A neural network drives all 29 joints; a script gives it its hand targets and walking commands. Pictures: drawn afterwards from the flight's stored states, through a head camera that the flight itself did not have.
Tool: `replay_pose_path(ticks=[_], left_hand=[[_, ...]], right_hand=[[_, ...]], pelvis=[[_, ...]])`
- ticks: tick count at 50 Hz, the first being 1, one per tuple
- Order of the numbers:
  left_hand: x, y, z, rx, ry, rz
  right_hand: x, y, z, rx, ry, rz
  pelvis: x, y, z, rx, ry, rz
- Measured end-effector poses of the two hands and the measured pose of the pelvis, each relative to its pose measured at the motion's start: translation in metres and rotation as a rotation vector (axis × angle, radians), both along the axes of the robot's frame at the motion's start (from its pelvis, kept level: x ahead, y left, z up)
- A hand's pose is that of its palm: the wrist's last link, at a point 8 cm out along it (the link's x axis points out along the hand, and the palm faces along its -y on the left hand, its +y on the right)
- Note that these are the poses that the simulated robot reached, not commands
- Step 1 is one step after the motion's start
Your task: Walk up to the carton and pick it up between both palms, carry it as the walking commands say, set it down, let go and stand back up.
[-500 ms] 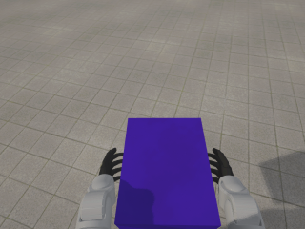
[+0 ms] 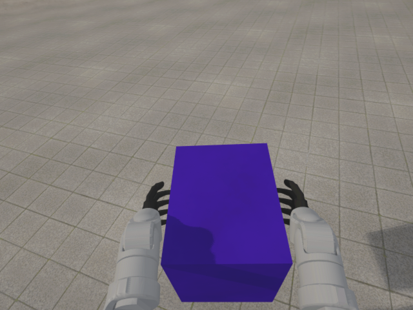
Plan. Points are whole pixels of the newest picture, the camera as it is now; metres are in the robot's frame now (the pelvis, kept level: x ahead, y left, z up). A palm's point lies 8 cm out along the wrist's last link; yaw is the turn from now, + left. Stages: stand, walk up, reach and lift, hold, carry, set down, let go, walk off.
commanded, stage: set down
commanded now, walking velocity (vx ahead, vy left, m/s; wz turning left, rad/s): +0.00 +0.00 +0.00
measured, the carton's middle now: (223, 223) +0.32 -0.02 -0.04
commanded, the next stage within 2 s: none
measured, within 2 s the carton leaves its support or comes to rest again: neither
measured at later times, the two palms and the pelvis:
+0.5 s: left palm (153, 227) +0.32 +0.14 -0.04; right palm (283, 225) +0.30 -0.16 -0.04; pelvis -0.01 +0.01 -0.01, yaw +0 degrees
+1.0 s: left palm (164, 236) +0.35 +0.13 -0.14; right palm (277, 234) +0.33 -0.17 -0.14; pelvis -0.01 +0.02 -0.07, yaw -1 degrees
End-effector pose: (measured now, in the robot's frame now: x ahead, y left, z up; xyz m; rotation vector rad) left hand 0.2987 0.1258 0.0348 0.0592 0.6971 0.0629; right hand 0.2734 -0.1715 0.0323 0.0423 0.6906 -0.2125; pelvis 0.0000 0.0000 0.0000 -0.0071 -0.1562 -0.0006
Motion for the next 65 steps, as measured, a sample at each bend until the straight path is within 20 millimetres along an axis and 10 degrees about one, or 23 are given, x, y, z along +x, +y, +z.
replay_pose_path(ticks=[31,65], left_hand=[[0.028,0.013,-0.102,-0.024,0.048,0.006],[0.063,0.007,-0.22,-0.052,0.007,0.069]], right_hand=[[0.025,0.013,-0.098,-0.016,0.043,-0.014],[0.069,0.006,-0.22,0.012,0.002,0.007]], pelvis=[[-0.007,0.018,-0.023,-0.004,0.313,-0.005],[-0.03,0.004,-0.122,0.015,0.679,-0.015]])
